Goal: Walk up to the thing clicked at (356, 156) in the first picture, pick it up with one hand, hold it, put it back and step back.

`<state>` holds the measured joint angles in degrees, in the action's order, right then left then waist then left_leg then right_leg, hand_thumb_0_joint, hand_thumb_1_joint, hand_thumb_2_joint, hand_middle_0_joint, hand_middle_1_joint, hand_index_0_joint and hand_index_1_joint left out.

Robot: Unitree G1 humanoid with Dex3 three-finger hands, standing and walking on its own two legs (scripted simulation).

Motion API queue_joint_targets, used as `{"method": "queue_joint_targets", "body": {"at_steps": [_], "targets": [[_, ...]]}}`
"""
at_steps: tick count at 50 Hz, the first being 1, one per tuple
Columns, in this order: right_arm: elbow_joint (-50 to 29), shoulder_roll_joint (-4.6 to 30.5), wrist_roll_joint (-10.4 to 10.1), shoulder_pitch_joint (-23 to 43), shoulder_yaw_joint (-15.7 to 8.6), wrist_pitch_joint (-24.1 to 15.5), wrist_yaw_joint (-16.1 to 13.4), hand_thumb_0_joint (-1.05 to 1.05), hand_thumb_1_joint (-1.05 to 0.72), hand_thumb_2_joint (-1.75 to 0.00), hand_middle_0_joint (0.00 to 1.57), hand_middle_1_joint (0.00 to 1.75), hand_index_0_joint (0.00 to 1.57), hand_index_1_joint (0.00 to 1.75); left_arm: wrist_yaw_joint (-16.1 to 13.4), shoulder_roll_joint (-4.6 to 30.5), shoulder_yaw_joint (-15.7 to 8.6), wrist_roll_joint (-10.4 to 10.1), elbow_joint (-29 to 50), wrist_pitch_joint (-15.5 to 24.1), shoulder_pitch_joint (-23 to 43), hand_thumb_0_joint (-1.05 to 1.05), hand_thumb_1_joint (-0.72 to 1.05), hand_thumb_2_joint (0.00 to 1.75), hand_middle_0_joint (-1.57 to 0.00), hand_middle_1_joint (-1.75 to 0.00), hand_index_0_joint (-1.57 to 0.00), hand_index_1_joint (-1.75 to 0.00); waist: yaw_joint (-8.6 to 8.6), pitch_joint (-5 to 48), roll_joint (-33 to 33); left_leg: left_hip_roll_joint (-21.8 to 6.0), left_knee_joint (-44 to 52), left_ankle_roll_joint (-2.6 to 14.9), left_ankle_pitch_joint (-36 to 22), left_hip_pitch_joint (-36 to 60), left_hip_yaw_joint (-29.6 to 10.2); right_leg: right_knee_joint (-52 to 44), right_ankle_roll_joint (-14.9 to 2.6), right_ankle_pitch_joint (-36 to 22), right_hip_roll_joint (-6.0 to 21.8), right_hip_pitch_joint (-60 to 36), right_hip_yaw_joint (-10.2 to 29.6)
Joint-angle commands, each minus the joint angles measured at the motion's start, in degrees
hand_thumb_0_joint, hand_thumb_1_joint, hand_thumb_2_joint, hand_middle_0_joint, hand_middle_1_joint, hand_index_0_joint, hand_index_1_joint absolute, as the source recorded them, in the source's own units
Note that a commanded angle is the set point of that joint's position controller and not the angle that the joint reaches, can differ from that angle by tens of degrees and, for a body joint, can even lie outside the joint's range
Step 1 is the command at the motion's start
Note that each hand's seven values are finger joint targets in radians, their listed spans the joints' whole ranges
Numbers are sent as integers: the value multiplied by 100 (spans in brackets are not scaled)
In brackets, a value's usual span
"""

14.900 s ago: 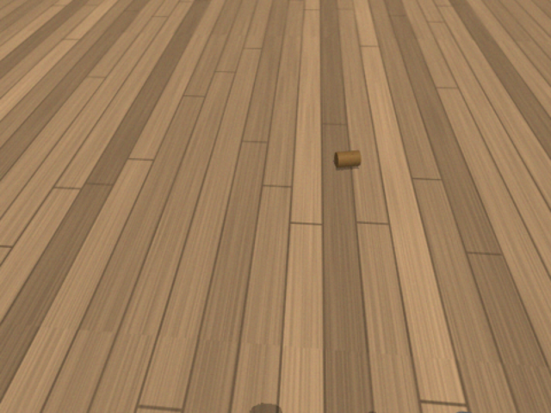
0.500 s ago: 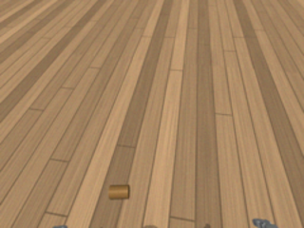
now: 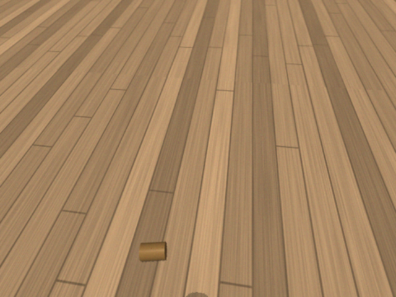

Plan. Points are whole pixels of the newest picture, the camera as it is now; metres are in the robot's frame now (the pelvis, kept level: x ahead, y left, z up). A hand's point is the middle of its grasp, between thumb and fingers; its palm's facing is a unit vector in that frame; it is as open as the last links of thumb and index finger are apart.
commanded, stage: walk up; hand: left
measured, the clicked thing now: (153, 251) +0.41 +0.26 -0.74
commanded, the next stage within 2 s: stand in 0.02 s
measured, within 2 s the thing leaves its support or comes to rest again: neither
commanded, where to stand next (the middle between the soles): +0.03 +0.01 m, yaw +1 degrees
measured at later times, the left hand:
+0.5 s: hand out of the picture +0.07 +0.25 -0.15, palm faces -0.02 -0.94 -0.35, open 7.3 cm
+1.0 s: hand out of the picture +0.06 +0.25 -0.15, palm faces -0.02 -0.94 -0.35, open 7.3 cm
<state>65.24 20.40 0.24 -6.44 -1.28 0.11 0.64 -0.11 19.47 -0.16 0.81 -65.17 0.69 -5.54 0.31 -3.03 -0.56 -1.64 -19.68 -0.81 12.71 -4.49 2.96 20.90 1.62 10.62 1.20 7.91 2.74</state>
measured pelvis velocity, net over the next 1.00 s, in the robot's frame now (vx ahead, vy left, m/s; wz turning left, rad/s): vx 0.00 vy -0.01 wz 0.02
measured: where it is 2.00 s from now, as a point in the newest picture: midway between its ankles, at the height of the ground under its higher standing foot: outside the picture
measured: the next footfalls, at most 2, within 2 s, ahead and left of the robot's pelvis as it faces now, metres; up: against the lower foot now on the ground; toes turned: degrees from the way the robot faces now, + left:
none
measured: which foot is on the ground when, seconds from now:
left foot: down 0.00-1.00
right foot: down 0.00-1.00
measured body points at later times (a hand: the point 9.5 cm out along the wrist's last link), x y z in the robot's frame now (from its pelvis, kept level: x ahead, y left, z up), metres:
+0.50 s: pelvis +0.00 -0.01 +0.00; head +0.01 -0.01 +0.45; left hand +0.07 +0.30 -0.13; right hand +0.08 -0.31 -0.13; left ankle -0.02 +0.13 -0.75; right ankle +0.01 -0.14 -0.75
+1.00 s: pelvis +0.00 -0.01 +0.00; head +0.01 -0.01 +0.45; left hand +0.06 +0.30 -0.13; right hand +0.07 -0.31 -0.13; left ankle -0.02 +0.13 -0.75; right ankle +0.01 -0.14 -0.75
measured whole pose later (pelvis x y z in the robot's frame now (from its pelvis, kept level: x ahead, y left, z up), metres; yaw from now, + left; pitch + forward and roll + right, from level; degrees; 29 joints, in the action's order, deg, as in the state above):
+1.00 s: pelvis +0.00 -0.01 +0.00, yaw +1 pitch -2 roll +0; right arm 65.1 20.1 0.5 -6.7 -0.4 -0.4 0.6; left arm 0.2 20.4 0.5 0.7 -64.2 0.4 -6.9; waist 0.0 -2.9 -0.1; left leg -2.1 -18.1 -1.6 11.3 -5.0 1.8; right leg 19.2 1.0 9.5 0.8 7.9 1.5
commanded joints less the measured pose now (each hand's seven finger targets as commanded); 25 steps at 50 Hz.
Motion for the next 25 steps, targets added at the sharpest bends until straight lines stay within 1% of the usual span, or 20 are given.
{"method": "queue_joint_targets", "body": {"at_steps": [1,2,4,6,8,11,12,13,14,15,19,22,23,25], "targets": [[-392,1114,22,270,-186,-135,-73,0,-90,-90,20,30,20,30,-68,1318,-226,-41,363,122,253,0,90,90,-20,-30,-20,-30,26,318,205,-638,453,177,-904,-59,-585,-295,-243,-1103,530,0,299],[-397,1179,25,263,-195,-150,-81,0,-90,-90,20,30,20,30,-61,1278,-224,-45,379,111,280,0,90,90,-20,-30,-20,-30,20,401,141,-640,448,170,-977,-27,-565,-268,-245,-1155,548,-113,323],[-388,1176,25,294,-185,-166,-87,0,-90,-90,20,30,20,30,-57,1260,-213,-54,388,107,270,0,90,90,-20,-30,-20,-30,-1,419,84,-641,427,155,-1170,21,-556,-262,-237,-1269,556,-115,324],[-375,1182,19,289,-180,-172,-85,0,-90,-90,20,30,20,30,-49,1265,-207,-55,383,107,242,0,90,90,-20,-30,-20,-30,3,454,44,-639,431,149,-1122,13,-555,-304,-232,-1262,565,-204,309],[-378,1168,14,283,-174,-174,-85,0,-90,-90,20,30,20,30,-48,1287,-208,-46,399,112,264,0,90,90,-20,-30,-20,-30,12,522,20,-641,412,141,-1210,70,-537,-301,-231,-1347,587,-228,323],[-363,1167,10,292,-165,-182,-87,0,-90,-90,20,30,20,30,-35,1299,-206,-36,402,111,218,0,90,90,-20,-30,-20,-30,13,510,-12,-636,460,138,-1012,126,-528,-367,-224,-1184,581,-161,320],[-370,1176,20,284,-166,-188,-88,0,-90,-90,20,30,20,30,-38,1322,-216,-31,415,105,251,0,90,90,-20,-30,-20,-30,21,527,-21,-643,461,139,-1079,96,-526,-356,-240,-1252,587,-187,330],[-368,1147,23,310,-152,-184,-86,0,-90,-90,20,30,20,30,-37,1303,-204,-42,416,105,255,0,90,90,-20,-30,-20,-30,11,432,28,-623,495,116,-1001,73,-539,-398,-233,-1150,566,-91,300],[-371,1176,22,292,-167,-183,-90,0,-90,-90,20,30,20,30,-41,1310,-208,-30,429,97,296,0,90,90,-20,-30,-20,-30,29,502,27,-642,483,130,-941,103,-530,-369,-251,-1089,576,-143,308],[-361,1184,23,308,-167,-179,-87,0,-90,-90,20,30,20,30,-42,1273,-195,-31,426,100,263,0,90,90,-20,-30,-20,-30,7,474,8,-643,489,139,-934,62,-544,-387,-235,-1096,566,-142,298],[-359,1163,20,294,-162,-172,-81,0,-90,-90,20,30,20,30,-31,1303,-200,-28,413,103,226,0,90,90,-20,-30,-20,-30,16,433,88,-622,517,135,-772,63,-531,-433,-250,-939,565,-56,304],[-351,1216,24,301,-175,-177,-78,0,-90,-90,20,30,20,30,-24,1276,-185,-39,420,111,173,0,90,90,-20,-30,-20,-30,-3,439,-5,-631,476,152,-854,100,-529,-461,-254,-1045,589,-63,346],[-351,1158,25,280,-159,-180,-73,0,-90,-90,20,30,20,30,-26,1321,-193,-43,423,108,182,0,90,90,-20,-30,-20,-30,21,419,58,-616,493,118,-853,84,-539,-441,-260,-993,565,-55,313],[-364,1184,23,291,-174,-182,-76,0,-90,-90,20,30,20,30,-29,1306,-189,-26,434,109,170,0,90,90,-20,-30,-20,-30,7,498,56,-639,469,139,-910,124,-539,-415,-267,-1083,581,-76,313]]}}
